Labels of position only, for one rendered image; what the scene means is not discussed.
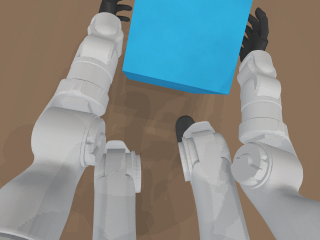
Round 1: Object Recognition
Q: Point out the robot thigh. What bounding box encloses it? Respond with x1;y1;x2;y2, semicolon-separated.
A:
92;148;141;240
178;129;250;240

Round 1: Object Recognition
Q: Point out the left robot upper arm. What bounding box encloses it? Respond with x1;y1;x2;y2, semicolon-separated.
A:
0;106;106;240

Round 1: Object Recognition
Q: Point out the left robot forearm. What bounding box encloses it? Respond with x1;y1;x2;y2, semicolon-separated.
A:
31;12;124;153

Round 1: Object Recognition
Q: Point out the right robot upper arm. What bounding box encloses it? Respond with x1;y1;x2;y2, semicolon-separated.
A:
230;141;320;240

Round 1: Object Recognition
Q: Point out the carton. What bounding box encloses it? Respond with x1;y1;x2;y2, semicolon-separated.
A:
122;0;253;95

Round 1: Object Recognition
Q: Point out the robot right hand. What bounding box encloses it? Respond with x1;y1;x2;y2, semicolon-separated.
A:
239;7;269;63

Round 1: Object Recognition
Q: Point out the robot left hand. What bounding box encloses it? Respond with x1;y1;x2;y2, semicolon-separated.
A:
98;0;132;22

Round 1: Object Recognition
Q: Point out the robot left thigh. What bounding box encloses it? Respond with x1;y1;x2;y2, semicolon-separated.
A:
92;148;141;240

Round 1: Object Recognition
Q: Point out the right robot forearm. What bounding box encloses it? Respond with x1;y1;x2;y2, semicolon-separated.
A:
237;50;298;158

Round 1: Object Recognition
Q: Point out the robot right thigh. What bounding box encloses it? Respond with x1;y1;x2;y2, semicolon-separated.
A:
178;129;250;240

